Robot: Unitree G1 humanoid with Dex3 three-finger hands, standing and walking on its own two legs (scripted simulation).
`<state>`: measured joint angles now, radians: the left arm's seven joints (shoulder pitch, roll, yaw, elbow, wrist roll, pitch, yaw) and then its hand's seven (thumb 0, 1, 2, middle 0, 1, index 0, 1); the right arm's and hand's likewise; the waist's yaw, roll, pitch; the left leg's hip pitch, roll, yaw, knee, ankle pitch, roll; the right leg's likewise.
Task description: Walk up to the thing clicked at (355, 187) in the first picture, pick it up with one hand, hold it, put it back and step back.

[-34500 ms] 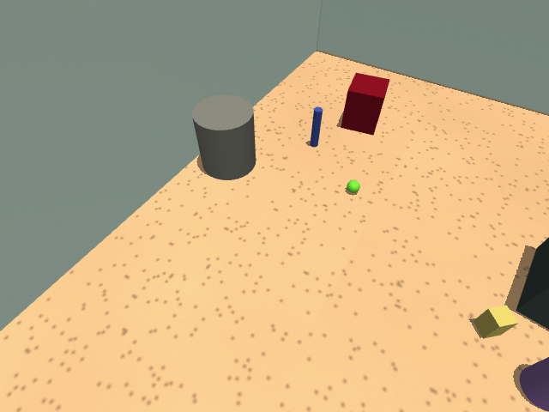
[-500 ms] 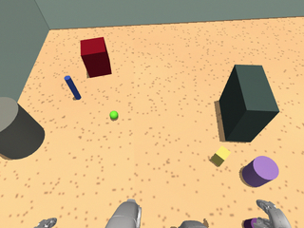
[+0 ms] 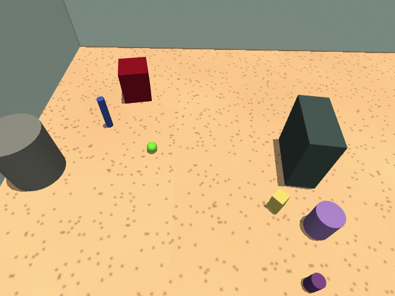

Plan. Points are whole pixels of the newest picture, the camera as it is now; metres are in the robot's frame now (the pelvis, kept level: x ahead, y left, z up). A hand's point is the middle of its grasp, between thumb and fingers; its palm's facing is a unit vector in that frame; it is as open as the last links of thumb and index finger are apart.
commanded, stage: step back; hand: left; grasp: from above
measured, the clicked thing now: (152, 147) +1.03 +0.30 -0.73
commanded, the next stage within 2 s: stand in 0.86 s
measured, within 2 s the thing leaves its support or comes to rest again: neither
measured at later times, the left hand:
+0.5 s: hand out of the picture +0.09 +0.28 -0.14, palm faces +0.02 -0.93 -0.36, open 7.4 cm
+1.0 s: hand out of the picture +0.12 +0.27 -0.14, palm faces +0.00 -0.94 -0.34, open 7.4 cm
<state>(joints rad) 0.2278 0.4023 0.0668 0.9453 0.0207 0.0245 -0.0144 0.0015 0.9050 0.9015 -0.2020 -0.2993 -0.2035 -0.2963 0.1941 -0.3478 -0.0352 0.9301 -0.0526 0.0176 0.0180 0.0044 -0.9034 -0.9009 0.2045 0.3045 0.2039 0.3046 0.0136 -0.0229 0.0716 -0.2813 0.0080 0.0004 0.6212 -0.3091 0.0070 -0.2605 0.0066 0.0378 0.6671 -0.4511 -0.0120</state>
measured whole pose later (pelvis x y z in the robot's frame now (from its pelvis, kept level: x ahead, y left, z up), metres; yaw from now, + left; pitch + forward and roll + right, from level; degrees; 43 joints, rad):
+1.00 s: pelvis +0.02 +0.02 +0.01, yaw +0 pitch -3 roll +0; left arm 0.07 0.35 0.01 1.08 0.00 -0.01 0.01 0.00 0.91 0.90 -0.20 -0.30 -0.20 -0.30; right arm 0.06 -0.34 -0.02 1.07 -0.01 -0.01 0.00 0.00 -0.91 -0.90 0.20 0.30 0.20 0.30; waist 0.01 0.00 0.09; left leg -0.16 0.00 0.01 0.48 -0.27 0.00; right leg -0.12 -0.02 0.01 0.46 -0.29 0.02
